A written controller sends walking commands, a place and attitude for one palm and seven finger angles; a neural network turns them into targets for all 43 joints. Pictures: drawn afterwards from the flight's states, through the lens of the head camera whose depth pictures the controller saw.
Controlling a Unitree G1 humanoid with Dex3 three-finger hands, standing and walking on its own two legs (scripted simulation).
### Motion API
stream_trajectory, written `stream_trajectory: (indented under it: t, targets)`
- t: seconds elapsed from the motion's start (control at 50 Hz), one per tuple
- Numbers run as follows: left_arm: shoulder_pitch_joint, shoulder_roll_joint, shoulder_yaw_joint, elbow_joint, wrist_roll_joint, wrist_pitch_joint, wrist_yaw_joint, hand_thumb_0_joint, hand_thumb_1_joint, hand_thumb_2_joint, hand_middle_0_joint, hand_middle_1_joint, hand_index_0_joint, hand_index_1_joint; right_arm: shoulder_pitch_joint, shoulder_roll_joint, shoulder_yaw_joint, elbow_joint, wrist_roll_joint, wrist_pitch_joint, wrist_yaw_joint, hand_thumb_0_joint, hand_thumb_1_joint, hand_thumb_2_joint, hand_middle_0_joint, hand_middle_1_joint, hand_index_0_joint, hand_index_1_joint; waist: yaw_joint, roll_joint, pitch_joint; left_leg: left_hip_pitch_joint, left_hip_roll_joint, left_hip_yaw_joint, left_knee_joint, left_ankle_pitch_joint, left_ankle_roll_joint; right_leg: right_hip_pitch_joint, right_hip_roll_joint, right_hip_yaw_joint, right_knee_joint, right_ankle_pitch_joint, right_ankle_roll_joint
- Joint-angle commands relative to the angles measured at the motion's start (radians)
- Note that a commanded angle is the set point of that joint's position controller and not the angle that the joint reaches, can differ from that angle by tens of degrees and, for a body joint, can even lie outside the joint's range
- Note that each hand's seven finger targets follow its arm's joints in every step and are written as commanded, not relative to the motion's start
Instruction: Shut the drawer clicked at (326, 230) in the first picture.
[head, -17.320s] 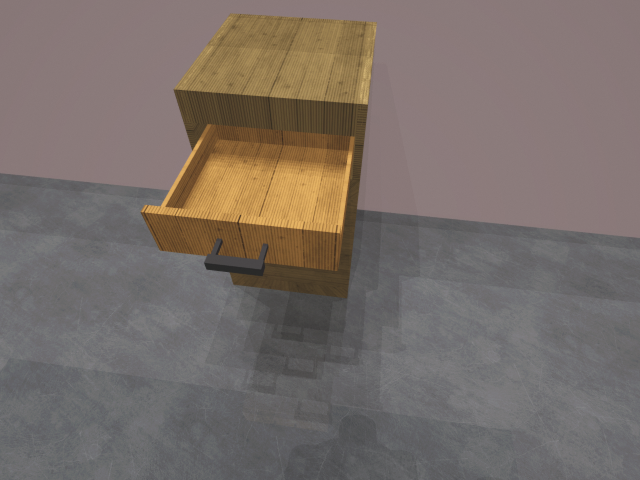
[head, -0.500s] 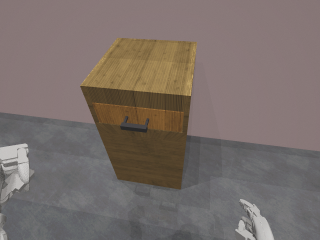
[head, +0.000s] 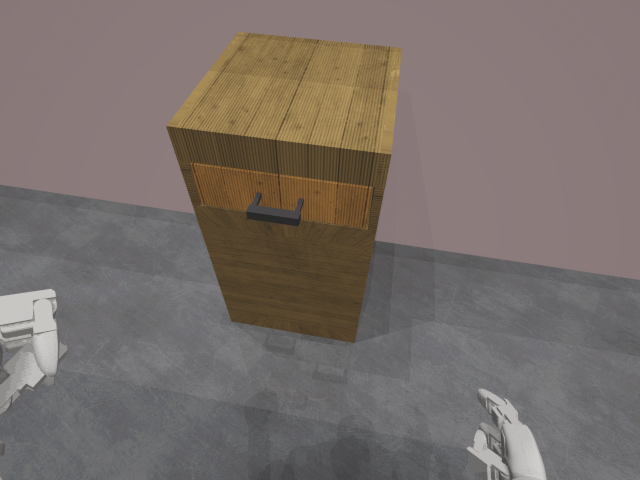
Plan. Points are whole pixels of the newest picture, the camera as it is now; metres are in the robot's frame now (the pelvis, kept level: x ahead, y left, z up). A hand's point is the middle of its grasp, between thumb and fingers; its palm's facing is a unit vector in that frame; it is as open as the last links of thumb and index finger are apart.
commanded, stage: step back with the hand held close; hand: left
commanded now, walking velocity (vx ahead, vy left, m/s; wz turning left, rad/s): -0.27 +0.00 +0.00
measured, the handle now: (276, 207) +0.64 +0.14 -0.12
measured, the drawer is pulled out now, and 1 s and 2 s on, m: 0.00 0.00 0.00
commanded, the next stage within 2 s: stop stepping back and stand still in 0.98 s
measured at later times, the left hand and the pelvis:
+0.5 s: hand (40, 384) +0.16 +0.24 +0.17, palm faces +0.36 -0.80 -0.48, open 3.2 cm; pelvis -0.04 +0.00 -0.01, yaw +2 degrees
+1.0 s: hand out of the picture +0.09 +0.24 +0.18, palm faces +0.28 -0.81 -0.52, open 3.2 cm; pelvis -0.11 +0.00 +0.00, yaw +0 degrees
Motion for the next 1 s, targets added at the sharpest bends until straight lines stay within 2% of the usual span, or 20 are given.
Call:
stream_trajectory:
  t: [0.0,0.12,0.18,0.22,0.28,0.34,0.4,0.46,0.5,0.54,0.58,0.64,0.68,0.7,0.74,0.8,0.84,0.9,0.94,0.98]
  targets:
    - [-0.008,0.172,0.124,-0.212,-0.007,-0.072,0.027,0.0,0.9,0.9,-1.4,-1.6,-1.4,-1.6,-0.072,-0.137,-0.058,-0.148,-0.005,-0.055,-0.01,0.0,-0.9,-0.9,0.2,0.3,0.2,0.3,-0.02,0.003,-0.083,-0.158,0.07,-0.103,-0.176,-0.21,0.024,0.153,-0.026,0.111,-0.093,-0.123,-0.034]
    - [-0.011,0.179,0.147,-0.251,0.013,-0.089,0.031,0.0,0.9,0.9,-1.4,-1.6,-1.4,-1.6,-0.081,-0.147,-0.058,-0.162,-0.002,-0.079,-0.016,0.0,-0.9,-0.9,0.2,0.3,0.2,0.3,-0.009,0.15,-0.101,-0.388,0.155,-0.191,-0.308,-0.321,0.071,0.368,0.059,0.063,0.157,0.043,-0.008]
    - [-0.007,0.189,0.173,-0.252,0.015,-0.095,0.024,0.0,0.9,0.9,-1.4,-1.6,-1.4,-1.6,-0.081,-0.141,-0.066,-0.159,-0.001,-0.088,-0.016,0.0,-0.9,-0.9,0.2,0.3,0.2,0.3,-0.008,0.086,-0.115,-0.406,0.145,-0.176,-0.249,-0.26,0.07,0.387,0.055,0.093,0.181,0.159,-0.01]
    - [-0.015,0.186,0.169,-0.258,0.01,-0.098,0.018,0.0,0.9,0.9,-1.4,-1.6,-1.4,-1.6,-0.069,-0.141,-0.07,-0.147,-0.005,-0.087,-0.011,0.0,-0.9,-0.9,0.2,0.3,0.2,0.3,-0.015,0.038,-0.122,-0.366,0.108,-0.139,-0.173,-0.226,0.055,0.331,0.022,0.139,0.134,0.197,-0.025]
    - [-0.035,0.192,0.155,-0.257,0.003,-0.101,0.014,0.0,0.9,0.9,-1.4,-1.6,-1.4,-1.6,-0.055,-0.132,-0.075,-0.127,-0.01,-0.08,-0.002,0.0,-0.9,-0.9,0.2,0.3,0.2,0.3,-0.029,-0.074,-0.117,-0.202,0.025,-0.079,-0.019,-0.204,0.011,0.115,-0.077,0.258,-0.057,0.047,-0.075]
    - [-0.021,0.199,0.15,-0.247,-0.009,-0.104,0.026,0.0,0.9,0.9,-1.4,-1.6,-1.4,-1.6,-0.054,-0.12,-0.079,-0.103,-0.011,-0.059,0.005,0.0,-0.9,-0.9,0.2,0.3,0.2,0.3,-0.038,-0.124,-0.129,-0.006,-0.005,-0.054,0.091,-0.14,-0.013,-0.1,-0.14,0.255,-0.179,-0.16,-0.108]
    - [0.001,0.211,0.167,-0.258,-0.005,-0.118,0.035,0.0,0.9,0.9,-1.4,-1.6,-1.4,-1.6,-0.078,-0.128,-0.075,-0.111,-0.012,-0.053,-0.005,0.0,-0.9,-0.9,0.2,0.3,0.2,0.3,-0.039,-0.01,-0.123,-0.052,0.066,-0.133,-0.092,-0.159,0.016,-0.065,-0.035,0.143,-0.076,-0.165,-0.057]
    - [-0.013,0.197,0.189,-0.274,0.025,-0.132,0.025,0.0,0.9,0.9,-1.4,-1.6,-1.4,-1.6,-0.119,-0.154,-0.076,-0.145,-0.013,-0.08,-0.018,0.0,-0.9,-0.9,0.2,0.3,0.2,0.3,-0.019,0.28,-0.121,-0.503,0.287,-0.382,-0.429,-0.491,0.124,0.331,0.14,0.056,0.385,-0.073,0.0]
    - [-0.006,0.21,0.203,-0.286,0.023,-0.127,0.021,0.0,0.9,0.9,-1.4,-1.6,-1.4,-1.6,-0.091,-0.139,-0.086,-0.133,-0.019,-0.096,-0.018,0.0,-0.9,-0.9,0.2,0.3,0.2,0.3,-0.014,0.159,-0.144,-0.39,0.29,-0.333,-0.327,-0.247,0.131,0.251,0.131,0.092,0.404,-0.15,-0.012]
    - [0.031,0.186,0.182,-0.267,0.008,-0.134,0.013,0.0,0.9,0.9,-1.4,-1.6,-1.4,-1.6,-0.072,-0.141,-0.083,-0.112,-0.025,-0.115,-0.009,0.0,-0.9,-0.9,0.2,0.3,0.2,0.3,-0.014,0.152,-0.128,-0.293,0.258,-0.279,-0.269,-0.125,0.114,0.197,0.123,0.09,0.276,-0.215,-0.023]
    - [0.025,0.175,0.149,-0.27,-0.006,-0.143,0.002,0.0,0.9,0.9,-1.4,-1.6,-1.4,-1.6,-0.072,-0.137,-0.069,-0.081,-0.038,-0.126,0.0,0.0,-0.9,-0.9,0.2,0.3,0.2,0.3,-0.02,0.146,-0.127,-0.143,0.228,-0.251,-0.202,0.087,0.091,0.132,0.098,0.096,0.098,-0.14,-0.031]
    - [-0.039,0.208,0.145,-0.283,-0.009,-0.172,-0.01,0.0,0.9,0.9,-1.4,-1.6,-1.4,-1.6,-0.049,-0.133,-0.066,-0.03,-0.048,-0.118,0.008,0.0,-0.9,-0.9,0.2,0.3,0.2,0.3,-0.025,0.09,-0.248,0.196,0.155,-0.125,-0.058,0.549,0.027,0.021,0.046,0.125,-0.055,0.217,-0.029]
    - [-0.019,0.228,0.156,-0.278,-0.008,-0.164,-0.01,0.0,0.9,0.9,-1.4,-1.6,-1.4,-1.6,-0.041,-0.114,-0.068,-0.048,-0.035,-0.095,0.01,0.0,-0.9,-0.9,0.2,0.3,0.2,0.3,-0.037,-0.004,-0.389,0.345,0.099,-0.004,0.013,0.696,0.003,0.04,0.009,0.114,-0.035,0.608,0.04]
    - [-0.016,0.23,0.156,-0.292,-0.017,-0.153,-0.014,0.0,0.9,0.9,-1.4,-1.6,-1.4,-1.6,-0.06,-0.12,-0.075,-0.075,-0.016,-0.088,0.01,0.0,-0.9,-0.9,0.2,0.3,0.2,0.3,-0.034,-0.073,-0.407,0.318,0.078,0.018,0.032,0.614,-0.001,0.073,-0.012,0.107,-0.041,0.694,0.076]
    - [0.06,0.259,0.204,-0.262,-0.03,-0.142,-0.017,0.0,0.9,0.9,-1.4,-1.6,-1.4,-1.6,-0.097,-0.106,-0.069,-0.116,-0.002,-0.063,0.003,0.0,-0.9,-0.9,0.2,0.3,0.2,0.3,-0.02,-0.123,-0.349,0.229,0.051,0.022,0.04,0.429,-0.004,0.08,-0.056,0.123,-0.071,0.685,0.058]
    - [0.118,0.271,0.232,-0.226,-0.044,-0.135,-0.022,0.0,0.9,0.9,-1.4,-1.6,-1.4,-1.6,-0.123,-0.103,-0.055,-0.148,0.008,-0.035,-0.003,0.0,-0.9,-0.9,0.2,0.3,0.2,0.3,-0.019,-0.107,-0.258,0.121,0.027,0.014,0.033,0.254,-0.014,0.068,-0.09,0.148,-0.088,0.668,0.027]
    - [0.098,0.275,0.223,-0.223,-0.048,-0.136,-0.024,0.0,0.9,0.9,-1.4,-1.6,-1.4,-1.6,-0.116,-0.109,-0.056,-0.148,0.008,-0.031,-0.009,0.0,-0.9,-0.9,0.2,0.3,0.2,0.3,-0.026,-0.069,-0.206,0.144,0.027,0.006,0.002,0.242,-0.014,0.0,-0.085,0.148,-0.107,0.506,0.005]
    - [0.065,0.265,0.193,-0.215,-0.053,-0.147,-0.029,0.0,0.9,0.9,-1.4,-1.6,-1.4,-1.6,-0.114,-0.136,-0.059,-0.147,-0.001,-0.046,-0.015,0.0,-0.9,-0.9,0.2,0.3,0.2,0.3,-0.03,0.089,-0.143,0.204,0.108,-0.077,-0.105,0.225,0.008,-0.103,0.027,0.089,-0.085,0.065,-0.001]
    - [0.029,0.247,0.176,-0.214,-0.056,-0.155,-0.032,0.0,0.9,0.9,-1.4,-1.6,-1.4,-1.6,-0.106,-0.155,-0.063,-0.148,-0.01,-0.064,-0.017,0.0,-0.9,-0.9,0.2,0.3,0.2,0.3,-0.034,0.142,-0.097,0.025,0.174,-0.179,-0.27,-0.109,0.041,-0.008,0.101,0.068,-0.018,-0.191,-0.013]
    - [0.03,0.236,0.185,-0.206,-0.047,-0.153,-0.032,0.0,0.9,0.9,-1.4,-1.6,-1.4,-1.6,-0.105,-0.169,-0.074,-0.142,-0.02,-0.08,-0.02,0.0,-0.9,-0.9,0.2,0.3,0.2,0.3,-0.023,0.217,-0.093,-0.218,0.257,-0.288,-0.475,-0.407,0.069,0.209,0.151,0.05,0.155,-0.258,-0.034]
